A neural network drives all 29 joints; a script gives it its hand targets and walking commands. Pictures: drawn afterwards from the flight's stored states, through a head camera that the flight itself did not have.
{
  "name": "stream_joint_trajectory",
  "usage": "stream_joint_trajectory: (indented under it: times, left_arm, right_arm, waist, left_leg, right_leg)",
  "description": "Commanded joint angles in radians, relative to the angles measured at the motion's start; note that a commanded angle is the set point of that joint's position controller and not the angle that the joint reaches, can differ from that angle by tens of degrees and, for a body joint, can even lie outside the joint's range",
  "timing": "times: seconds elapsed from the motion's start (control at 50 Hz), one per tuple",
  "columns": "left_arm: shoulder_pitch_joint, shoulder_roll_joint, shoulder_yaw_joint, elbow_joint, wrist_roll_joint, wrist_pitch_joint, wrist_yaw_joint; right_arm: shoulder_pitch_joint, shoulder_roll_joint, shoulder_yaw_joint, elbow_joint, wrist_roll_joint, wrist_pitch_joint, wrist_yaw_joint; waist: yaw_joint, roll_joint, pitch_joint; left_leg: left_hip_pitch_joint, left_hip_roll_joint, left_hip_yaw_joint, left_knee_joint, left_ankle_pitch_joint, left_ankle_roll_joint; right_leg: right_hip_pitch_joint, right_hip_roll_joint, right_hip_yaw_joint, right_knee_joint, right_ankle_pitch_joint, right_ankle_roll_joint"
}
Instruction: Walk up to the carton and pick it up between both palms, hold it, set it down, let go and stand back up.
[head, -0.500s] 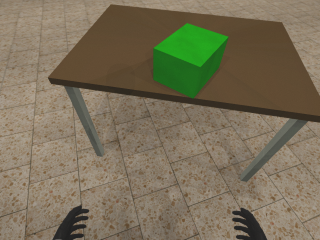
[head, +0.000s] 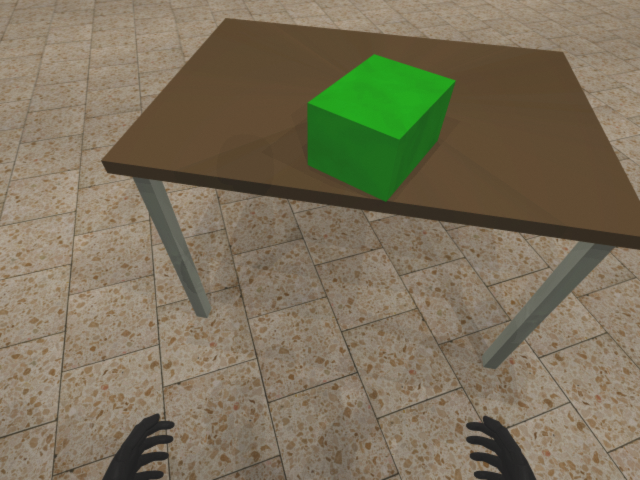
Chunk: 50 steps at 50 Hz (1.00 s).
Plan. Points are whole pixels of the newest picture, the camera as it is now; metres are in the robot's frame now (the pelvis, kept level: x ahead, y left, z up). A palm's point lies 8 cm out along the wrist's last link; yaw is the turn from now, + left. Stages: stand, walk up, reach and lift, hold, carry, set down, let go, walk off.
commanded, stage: stand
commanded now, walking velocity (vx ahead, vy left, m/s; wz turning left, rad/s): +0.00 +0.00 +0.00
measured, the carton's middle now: (379, 123) +0.75 -0.11 +0.02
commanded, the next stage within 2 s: none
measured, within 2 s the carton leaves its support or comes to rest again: neither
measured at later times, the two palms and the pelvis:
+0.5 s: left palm out of the picture +0.11 +0.24 -0.08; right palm out of the picture +0.11 -0.25 -0.09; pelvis -0.01 +0.00 +0.00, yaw +0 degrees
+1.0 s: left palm out of the picture +0.09 +0.25 -0.09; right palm out of the picture +0.09 -0.25 -0.09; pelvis -0.02 +0.00 +0.00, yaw +0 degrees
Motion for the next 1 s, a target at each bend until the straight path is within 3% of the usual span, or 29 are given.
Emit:
stream_joint_trajectory:
  times: [0.0, 0.12, 0.24, 0.56, 0.7, 0.8, 0.88, 0.92, 0.98]
  left_arm:
    - [-0.022, 0.127, 0.034, -0.101, -0.003, -0.022, 0.005]
    - [-0.014, 0.133, 0.036, -0.097, -0.004, -0.022, 0.005]
    - [-0.011, 0.134, 0.030, -0.092, -0.003, -0.023, 0.006]
    - [0.008, 0.140, 0.027, -0.084, -0.007, -0.023, 0.006]
    - [0.022, 0.141, 0.025, -0.077, -0.004, -0.023, 0.004]
    - [0.034, 0.145, 0.025, -0.067, -0.005, -0.025, 0.004]
    - [0.029, 0.142, 0.020, -0.066, -0.006, -0.023, 0.004]
    - [0.041, 0.144, 0.020, -0.060, -0.006, -0.023, 0.005]
    - [0.046, 0.142, 0.019, -0.059, -0.005, -0.023, 0.006]
  right_arm:
    - [-0.026, -0.131, -0.037, -0.093, 0.002, -0.023, -0.004]
    - [-0.020, -0.130, -0.036, -0.086, 0.000, -0.024, -0.005]
    - [-0.005, -0.129, -0.035, -0.074, 0.002, -0.024, -0.004]
    - [0.013, -0.133, -0.027, -0.053, 0.001, -0.027, -0.004]
    - [0.014, -0.139, -0.026, -0.047, 0.004, -0.025, -0.004]
    - [0.029, -0.142, -0.026, -0.048, 0.002, -0.027, -0.004]
    - [0.045, -0.145, -0.022, -0.038, 0.003, -0.027, -0.004]
    - [0.032, -0.148, -0.025, -0.041, 0.003, -0.027, -0.005]
    - [0.037, -0.147, -0.023, -0.038, 0.005, -0.027, -0.006]
  waist:
    - [-0.002, -0.016, -0.090]
    - [0.002, 0.017, -0.080]
    - [-0.005, -0.022, -0.076]
    - [0.000, -0.005, -0.063]
    - [0.000, 0.011, -0.045]
    - [0.000, 0.010, -0.057]
    - [-0.005, -0.026, -0.061]
    - [0.000, 0.006, -0.058]
    - [0.002, 0.000, -0.064]
  left_leg:
    - [0.023, 0.071, -0.078, -0.102, 0.187, 0.035]
    - [0.008, 0.077, -0.080, -0.117, 0.166, 0.036]
    - [0.023, 0.076, -0.082, -0.114, 0.147, 0.033]
    - [0.002, 0.077, -0.089, -0.138, 0.114, 0.036]
    - [-0.026, 0.077, -0.094, -0.158, 0.033, 0.036]
    - [-0.011, 0.082, -0.098, -0.151, 0.071, 0.041]
    - [-0.018, 0.084, -0.101, -0.154, 0.064, 0.034]
    - [-0.021, 0.083, -0.102, -0.156, 0.065, 0.040]
    - [-0.020, 0.088, -0.106, -0.158, 0.085, 0.040]
  right_leg:
    - [-0.002, -0.079, 0.085, -0.123, 0.196, -0.036]
    - [0.008, -0.078, 0.083, -0.130, 0.175, -0.035]
    - [-0.002, -0.080, 0.089, -0.145, 0.152, -0.041]
    - [-0.004, -0.077, 0.093, -0.167, 0.108, -0.041]
    - [-0.022, -0.079, 0.101, -0.181, 0.043, -0.039]
    - [-0.027, -0.077, 0.094, -0.176, 0.071, -0.038]
    - [-0.017, -0.075, 0.087, -0.174, 0.064, -0.036]
    - [-0.016, -0.078, 0.094, -0.172, 0.071, -0.039]
    - [-0.005, -0.076, 0.082, -0.161, 0.096, -0.034]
